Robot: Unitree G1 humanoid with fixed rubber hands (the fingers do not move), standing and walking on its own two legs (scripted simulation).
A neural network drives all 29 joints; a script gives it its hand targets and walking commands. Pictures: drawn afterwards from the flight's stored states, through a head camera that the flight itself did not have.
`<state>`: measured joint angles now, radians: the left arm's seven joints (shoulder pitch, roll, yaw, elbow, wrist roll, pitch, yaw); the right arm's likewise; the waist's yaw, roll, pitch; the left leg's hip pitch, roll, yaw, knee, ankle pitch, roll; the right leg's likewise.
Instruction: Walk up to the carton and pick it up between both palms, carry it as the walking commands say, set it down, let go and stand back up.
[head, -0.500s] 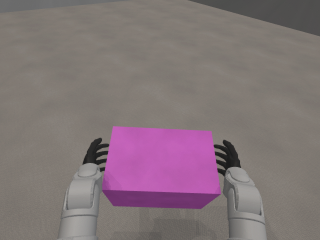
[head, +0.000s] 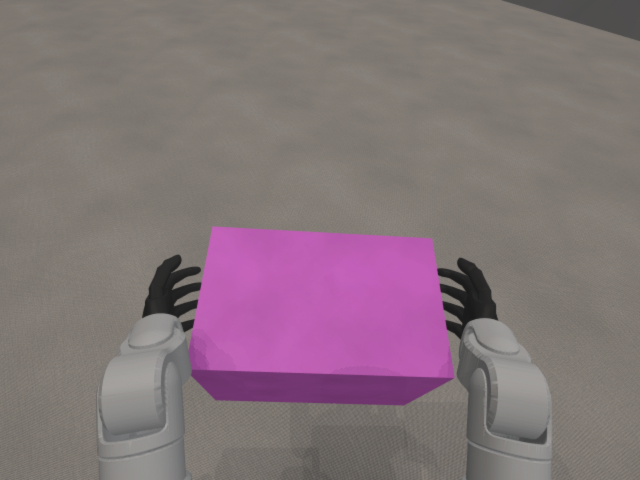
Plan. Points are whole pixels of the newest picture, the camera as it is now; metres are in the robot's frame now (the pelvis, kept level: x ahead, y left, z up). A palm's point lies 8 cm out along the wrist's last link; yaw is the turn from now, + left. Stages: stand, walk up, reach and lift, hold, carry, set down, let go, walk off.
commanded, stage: carry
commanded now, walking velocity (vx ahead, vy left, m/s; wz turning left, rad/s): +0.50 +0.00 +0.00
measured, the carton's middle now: (317, 324) +0.31 +0.02 +0.02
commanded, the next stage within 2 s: none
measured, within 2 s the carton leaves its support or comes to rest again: neither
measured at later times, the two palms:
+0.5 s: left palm (243, 181) +0.56 +0.15 +0.07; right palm (443, 190) +0.55 -0.20 +0.07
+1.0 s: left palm (277, 92) +0.89 +0.13 +0.08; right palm (424, 95) +0.90 -0.22 +0.08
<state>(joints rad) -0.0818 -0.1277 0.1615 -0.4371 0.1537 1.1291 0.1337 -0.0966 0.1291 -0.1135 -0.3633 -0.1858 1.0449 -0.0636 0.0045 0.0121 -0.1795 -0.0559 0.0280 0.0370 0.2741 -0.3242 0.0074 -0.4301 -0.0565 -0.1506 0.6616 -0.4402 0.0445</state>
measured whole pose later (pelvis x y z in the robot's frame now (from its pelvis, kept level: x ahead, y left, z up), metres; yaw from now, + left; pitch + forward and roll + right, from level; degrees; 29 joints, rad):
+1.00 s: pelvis +0.65 -0.06 -0.02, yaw +2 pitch +5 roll -1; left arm -0.06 -0.13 0.15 -0.54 0.11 1.24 0.15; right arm -0.07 0.13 -0.09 -0.52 -0.18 1.21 -0.10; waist 0.00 0.02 -0.12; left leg 0.07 0.07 0.12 0.34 -0.46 -0.03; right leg -0.46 -0.05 -0.16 0.60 -0.21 -0.01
